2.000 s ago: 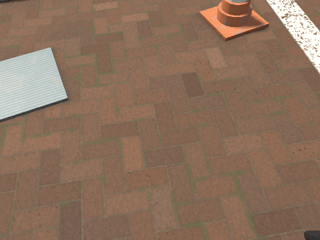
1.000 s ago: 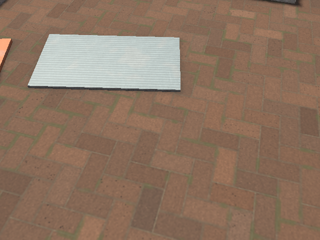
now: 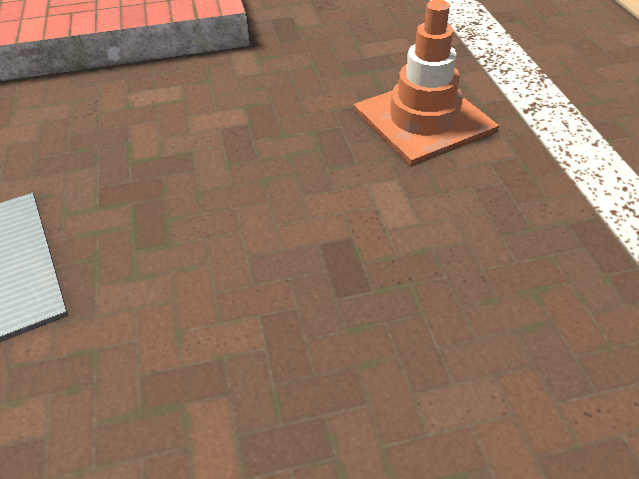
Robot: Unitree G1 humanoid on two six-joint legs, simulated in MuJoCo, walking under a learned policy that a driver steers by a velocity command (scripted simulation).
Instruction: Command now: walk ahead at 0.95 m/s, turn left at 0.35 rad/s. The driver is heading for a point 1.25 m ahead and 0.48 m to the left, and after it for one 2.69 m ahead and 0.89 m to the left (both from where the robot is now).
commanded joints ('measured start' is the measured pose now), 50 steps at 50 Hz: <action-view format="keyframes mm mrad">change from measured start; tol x64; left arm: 1 130 111 19 35 17 -20 21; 50 -305 125 10 -242 5 -46 -25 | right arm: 1 -218 -63 -7 -94 -6 -34 -2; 10 696 -151 -47 262 6 -22 -26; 50 322 -282 -70 -55 -15 21 -69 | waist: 1 60 -10 211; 50 -173 21 -135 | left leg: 1 -156 -16 3 -33 38 55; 12 1507 306 -373 -43 412 401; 21 22 21 -338 -472 -132 201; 29 -160 29 -54 820 -575 84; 45 482 -76 214 105 -395 160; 50 1038 283 -751 -413 -699 382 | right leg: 1 -1 -287 59 -61 639 20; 8 -186 -247 -126 602 1410 181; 11 -1065 -67 -81 1545 -91 193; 22 -177 -194 -71 310 624 216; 29 0 -580 656 -149 -306 24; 45 -82 -437 -321 242 1600 130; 48 -862 -162 -207 1242 19 203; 50 -1059 -221 9 1178 166 180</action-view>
